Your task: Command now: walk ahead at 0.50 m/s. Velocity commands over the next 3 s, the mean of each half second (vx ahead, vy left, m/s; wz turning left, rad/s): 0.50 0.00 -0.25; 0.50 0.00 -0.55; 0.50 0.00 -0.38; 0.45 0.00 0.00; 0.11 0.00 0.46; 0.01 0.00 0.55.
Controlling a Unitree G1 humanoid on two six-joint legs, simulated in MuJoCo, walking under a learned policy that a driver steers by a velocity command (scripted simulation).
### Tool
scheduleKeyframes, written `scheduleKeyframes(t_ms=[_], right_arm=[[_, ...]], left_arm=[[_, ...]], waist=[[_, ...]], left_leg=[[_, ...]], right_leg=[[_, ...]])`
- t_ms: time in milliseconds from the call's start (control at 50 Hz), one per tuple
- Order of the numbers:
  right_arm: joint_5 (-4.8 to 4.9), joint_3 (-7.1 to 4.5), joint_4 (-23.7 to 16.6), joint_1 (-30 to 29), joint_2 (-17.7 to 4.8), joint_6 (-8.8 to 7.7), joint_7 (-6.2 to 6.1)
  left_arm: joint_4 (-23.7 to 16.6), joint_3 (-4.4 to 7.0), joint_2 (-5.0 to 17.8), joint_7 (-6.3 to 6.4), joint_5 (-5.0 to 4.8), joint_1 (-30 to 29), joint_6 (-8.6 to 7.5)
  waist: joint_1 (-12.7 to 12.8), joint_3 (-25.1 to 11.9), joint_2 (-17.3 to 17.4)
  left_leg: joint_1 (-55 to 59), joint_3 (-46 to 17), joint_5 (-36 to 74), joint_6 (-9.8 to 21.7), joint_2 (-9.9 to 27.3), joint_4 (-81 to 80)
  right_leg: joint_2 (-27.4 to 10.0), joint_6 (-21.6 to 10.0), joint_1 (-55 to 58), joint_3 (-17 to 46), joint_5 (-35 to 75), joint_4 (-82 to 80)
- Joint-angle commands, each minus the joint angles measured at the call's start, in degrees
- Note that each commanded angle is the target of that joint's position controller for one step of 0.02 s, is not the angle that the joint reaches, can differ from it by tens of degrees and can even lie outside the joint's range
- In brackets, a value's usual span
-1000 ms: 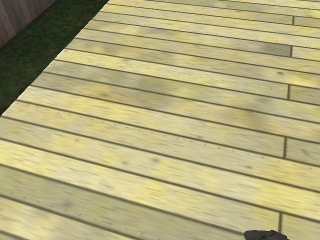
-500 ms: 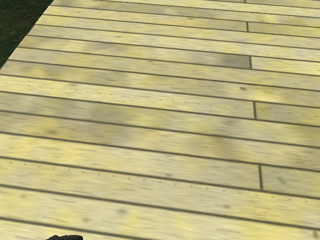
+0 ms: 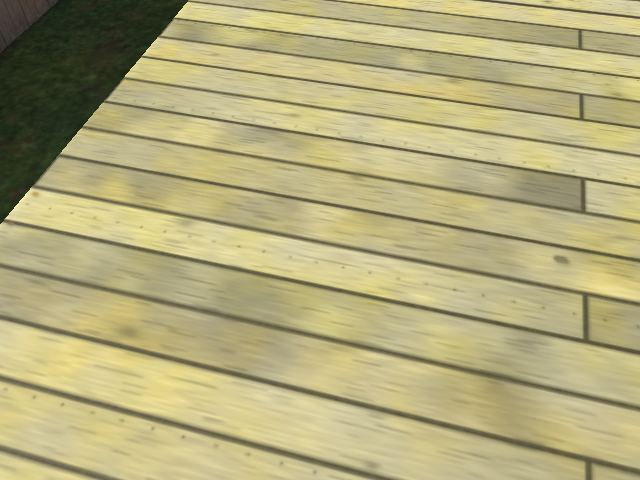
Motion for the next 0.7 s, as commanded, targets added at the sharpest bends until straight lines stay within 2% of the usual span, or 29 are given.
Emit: scheduleKeyframes(t_ms=[20, 80, 100, 120, 140, 160, 180, 200, 220, 240, 260, 280, 300, 320, 360, 420, 440, 520, 580, 620, 660, 680, 700], right_arm=[[0.41, -0.07, -3.6, -4.2, -1.9, -0.56, 0.63], [0.7, -0.2, -5.0, -7.1, -2.8, -0.91, 1.46], [0.98, -0.38, -5.2, -7.0, -3.4, -1.26, 1.6], [0.69, -0.61, -5.2, -6.0, -4.0, -1.53, 1.76], [0.39, -1.23, -4.2, -2.5, -4.7, -1.82, 1.74], [-0.05, -2.54, -1.6, 5.3, -6.9, -1.91, 1.68], [-0.83, -4.01, 0.2, 15.5, -11.6, -2.12, 1.29], [-0.99, -4.91, 0.9, 19.0, -16.2, -1.83, 1.24], [-0.34, -3.72, 0.9, 20.2, -11.1, -2.24, 0.92], [-0.25, -2.79, 0.4, 16.3, -8.5, -2.58, 0.64], [-0.47, -1.99, -0.2, 11.6, -6.5, -2.6, 0.83], [-0.6, -1.44, 0.0, 8.3, -4.4, -2.7, 1.02], [-1.19, -1.2, 0.3, 7.0, -3.2, -2.8, 1.16], [-1.27, -1.17, 0.8, 6.6, -2.5, -2.9, 1.21], [-1.24, -1.54, 2.0, 7.6, -3.3, -3.18, 0.87], [-1.5, -2.01, 3.9, 10.2, -4.7, -2.79, -0.15], [-1.49, -2.05, 4.1, 9.9, -5.0, -2.72, -0.38], [-1.13, -2.45, 4.9, 10.9, -6.4, -2.42, -1.31], [-0.57, -2.89, 6.2, 13.9, -7.4, -1.66, -1.55], [-0.02, -3.19, 6.7, 14.5, -8.1, -0.93, -1.48], [0.6, -3.58, 6.4, 13.1, -9.7, -0.39, -1.52], [0.98, -3.86, 6.2, 12.3, -10.8, -0.12, -1.64], [1.21, -4.1, 6.0, 11.3, -11.8, 0.23, -1.75]], left_arm=[[-3.1, 2.18, 9.7, 0.52, -0.88, -1.6, -0.61], [-1.9, 2.57, 10.3, 0.47, -1.28, -0.1, -0.17], [-1.5, 2.71, 10.2, 0.85, -1.41, -0.2, -0.06], [-1.3, 2.79, 10.5, 0.79, -1.55, -0.6, 0.23], [-1.3, 2.74, 10.4, 0.8, -1.64, -1.4, 0.58], [-1.5, 2.25, 8.9, 0.87, -1.67, -1.7, 0.92], [-2.7, 1.03, 5.7, 0.77, -0.75, -2.2, 0.87], [-3.8, -0.41, 0.2, 0.68, -0.56, 3.1, -0.29], [-3.0, 1.0, 5.6, 0.71, -1.29, 1.7, -1.35], [-4.4, 1.81, 8.0, 0.72, -2.33, -2.6, -1.62], [-4.8, 1.92, 7.6, 1.21, -2.55, -4.9, -1.14], [-4.9, 2.24, 7.1, 1.6, -1.93, -5.7, -0.51], [-4.8, 2.53, 6.5, 1.36, -1.74, -4.8, 0.33], [-4.6, 2.67, 5.7, 1.18, -1.87, -3.7, 1.13], [-4.6, 2.7, 4.1, 1.05, -1.88, -3.7, 2.28], [-5.8, 2.68, 3.0, 0.84, -1.19, -6.6, 3.0], [-6.3, 2.82, 3.5, 0.69, -1.09, -8.0, 3.11], [-9.1, 1.91, 2.1, -0.77, -0.79, -15.5, 2.69], [-11.6, 1.28, 1.3, -1.83, -0.94, -20.7, 2.68], [-13.1, 1.19, 1.5, -2.52, -1.11, -22.6, 2.76], [-14.2, 1.72, 2.7, -3.03, -1.11, -21.8, 2.87], [-14.2, 2.3, 3.8, -3.11, -1.08, -19.7, 3.0], [-13.5, 3.24, 5.6, -3.11, -1.27, -14.9, 3.1]], waist=[[-0.7, 2.6, -6.3], [0.2, 3.8, -7.3], [-0.4, 3.8, -7.9], [-1.2, 3.8, -7.6], [-3.5, 2.3, -7.2], [-7.0, -1.7, -6.1], [-10.6, -9.8, 0.9], [-8.3, -14.7, 16.2], [-10.4, -16.3, 11.9], [-9.5, -10.1, 8.3], [-7.8, -6.5, 4.8], [-6.3, -3.1, 3.6], [-4.4, -1.7, 4.9], [-3.5, -1.0, 4.9], [-2.9, 0.7, 2.9], [-3.2, 2.4, 0.8], [-3.4, 3.0, 0.8], [-5.3, 5.1, 1.1], [-7.4, 7.5, 0.5], [-7.5, 8.2, 0.9], [-5.7, 6.7, 2.7], [-3.9, 4.8, 4.1], [-0.9, 2.1, 5.1]], left_leg=[[5.0, 1.8, 3.8, -0.3, -1.6, -8.0], [5.4, 2.0, -0.4, 1.1, -2.3, -12.7], [6.2, 1.8, -2.2, 1.9, -2.4, -13.7], [8.9, 2.5, -4.1, 2.7, -3.2, -15.9], [15.1, 4.1, -4.6, 3.3, -5.0, -18.2], [25.8, 4.1, -5.1, 4.6, -6.2, -19.4], [41.7, -6.3, -3.9, 7.9, 3.4, -19.5], [59.3, -30.2, -10.8, 15.8, 16.5, -25.8], [58.4, -36.5, -17.7, 15.4, 16.4, -29.3], [52.8, -28.2, -17.5, 12.8, 15.1, -29.5], [45.6, -21.0, -13.4, 11.1, 12.9, -31.2], [39.9, -15.6, -10.2, 10.2, 10.7, -33.4], [36.1, -11.4, -7.2, 9.5, 9.2, -35.0], [34.4, -8.3, -4.8, 9.2, 8.3, -36.3], [33.4, -3.2, 1.6, 9.1, 8.0, -37.5], [35.5, 1.5, 7.2, 9.5, 9.0, -37.9], [35.8, 3.4, 7.5, 9.0, 8.4, -38.2], [36.9, 9.7, 7.5, 7.3, 7.5, -38.8], [41.8, 12.0, 9.4, 7.2, 9.1, -37.7], [45.2, 13.5, 13.7, 6.8, 10.0, -35.4], [46.3, 15.4, 29.2, 5.8, 10.1, -30.5], [46.7, 16.0, 39.2, 5.3, 10.1, -26.3], [46.6, 16.5, 47.2, 4.8, 9.8, -19.2]], right_leg=[[-14.4, -9.6, -2.4, 7.3, 9.1, -6.5], [-16.7, -8.9, 2.1, 8.8, 6.2, -3.9], [-17.8, -8.5, 3.5, 9.8, 5.3, -2.9], [-17.7, -7.8, 3.5, 10.1, 7.0, -0.7], [-16.5, -6.9, 2.5, 9.8, 11.5, 3.3], [-13.9, -5.6, 0.4, 8.5, 18.4, 11.8], [-9.4, -3.0, -8.9, 4.4, 10.7, 29.6], [0.1, 0.7, -31.8, 2.3, -17.0, 50.0], [-1.6, 0.0, -37.7, 11.2, -20.6, 58.9], [-4.3, -1.1, -40.8, 11.9, -15.6, 61.0], [-7.0, -1.1, -38.3, 10.8, -9.7, 59.5], [-8.4, -1.0, -36.5, 10.9, -5.8, 56.7], [-9.7, -0.9, -33.4, 11.0, -3.8, 54.9], [-9.7, -0.9, -31.6, 11.0, -2.5, 54.0], [-9.5, -0.6, -32.5, 11.2, 0.0, 52.4], [-8.9, 0.7, -37.0, 12.0, 5.4, 47.9], [-8.8, 0.9, -37.7, 12.0, 7.1, 45.3], [-8.6, 0.5, -35.6, 7.1, 13.9, 32.9], [-8.4, -0.6, -36.7, 4.1, 12.4, 27.4], [-7.6, -1.7, -36.3, 1.9, 8.6, 24.9], [-4.9, -3.6, -30.2, -1.5, 3.3, 23.3], [-2.9, -4.7, -25.8, -3.3, 0.2, 23.5], [-0.6, -6.1, -19.5, -4.6, -2.3, 22.7]])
